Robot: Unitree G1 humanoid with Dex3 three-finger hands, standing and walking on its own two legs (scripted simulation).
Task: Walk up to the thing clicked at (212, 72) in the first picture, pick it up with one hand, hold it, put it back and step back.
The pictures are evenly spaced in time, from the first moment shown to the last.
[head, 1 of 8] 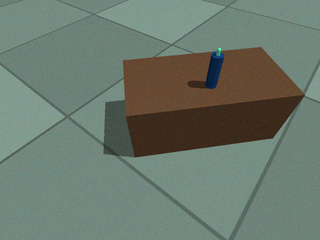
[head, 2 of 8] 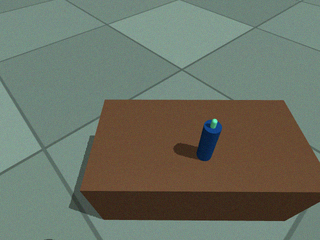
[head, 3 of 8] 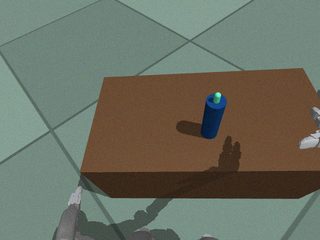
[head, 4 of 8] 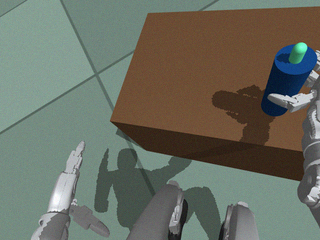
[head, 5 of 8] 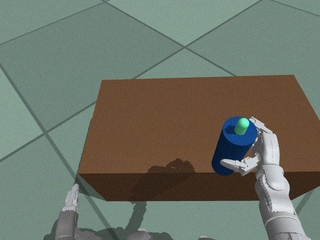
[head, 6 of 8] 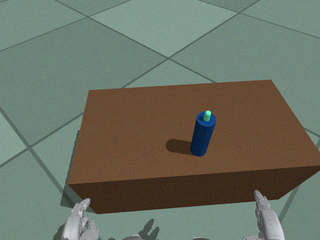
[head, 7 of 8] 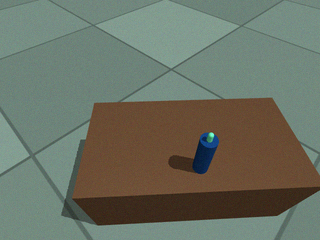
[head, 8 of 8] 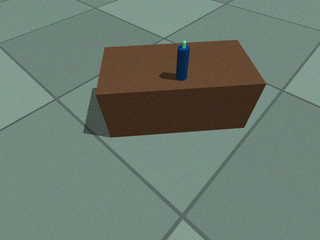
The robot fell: no
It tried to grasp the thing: yes
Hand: right
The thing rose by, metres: 0.22
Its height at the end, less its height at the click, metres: +0.00
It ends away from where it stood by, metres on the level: 0.06
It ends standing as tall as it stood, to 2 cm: yes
